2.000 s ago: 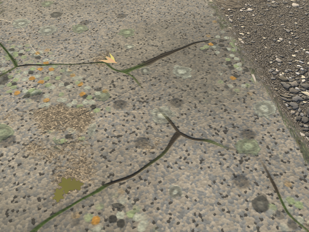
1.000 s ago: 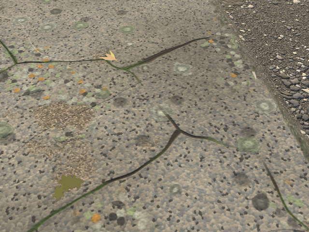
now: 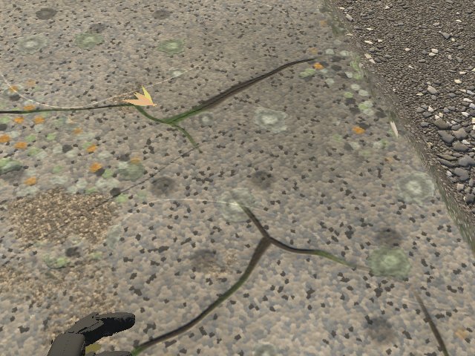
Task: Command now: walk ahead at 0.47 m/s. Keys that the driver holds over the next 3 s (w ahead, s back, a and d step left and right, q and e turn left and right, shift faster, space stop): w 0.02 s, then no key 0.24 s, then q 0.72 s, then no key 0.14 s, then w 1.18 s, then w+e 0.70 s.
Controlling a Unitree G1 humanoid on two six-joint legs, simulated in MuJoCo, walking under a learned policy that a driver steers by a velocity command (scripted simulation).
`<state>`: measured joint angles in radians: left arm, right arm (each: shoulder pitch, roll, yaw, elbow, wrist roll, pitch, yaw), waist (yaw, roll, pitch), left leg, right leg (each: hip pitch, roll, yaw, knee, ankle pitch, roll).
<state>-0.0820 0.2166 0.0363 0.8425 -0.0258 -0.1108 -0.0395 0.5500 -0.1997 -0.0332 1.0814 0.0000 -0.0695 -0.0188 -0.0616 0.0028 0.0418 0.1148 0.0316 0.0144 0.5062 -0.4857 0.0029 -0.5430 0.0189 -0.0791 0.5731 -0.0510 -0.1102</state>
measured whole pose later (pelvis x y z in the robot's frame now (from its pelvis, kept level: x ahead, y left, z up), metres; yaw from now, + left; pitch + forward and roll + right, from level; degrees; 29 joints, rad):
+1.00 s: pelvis +0.23 -0.02 +0.03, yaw +20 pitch +3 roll +1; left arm 0.18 0.27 0.07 0.88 0.02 -0.01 0.04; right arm 0.18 -0.32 -0.10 0.73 0.01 0.03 -0.04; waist 0.01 0.05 0.00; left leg -0.57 -0.12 -0.13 0.99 -0.41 -0.02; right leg -0.27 0.00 0.01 0.45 -0.23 -0.02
